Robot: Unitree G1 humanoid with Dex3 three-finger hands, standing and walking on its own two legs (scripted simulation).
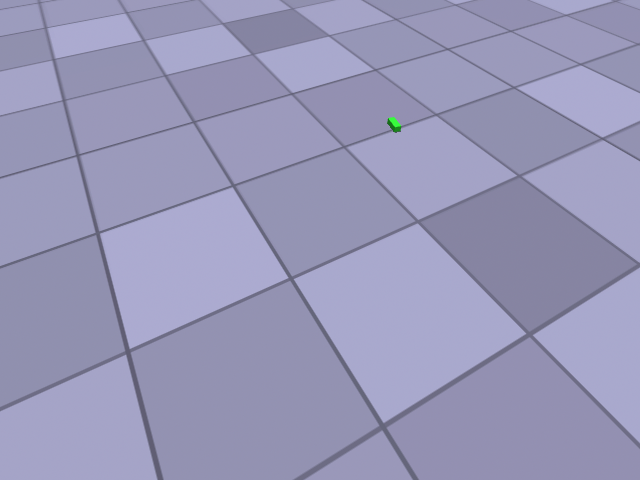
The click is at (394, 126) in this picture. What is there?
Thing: small brick
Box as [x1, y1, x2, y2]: [387, 117, 400, 131]
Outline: 388,118 387,122 394,131 400,130 400,125 394,117
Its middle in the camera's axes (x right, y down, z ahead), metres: +0.41 -0.66 +2.17
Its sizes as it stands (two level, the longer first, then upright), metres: 0.094 0.038 0.031
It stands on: the floor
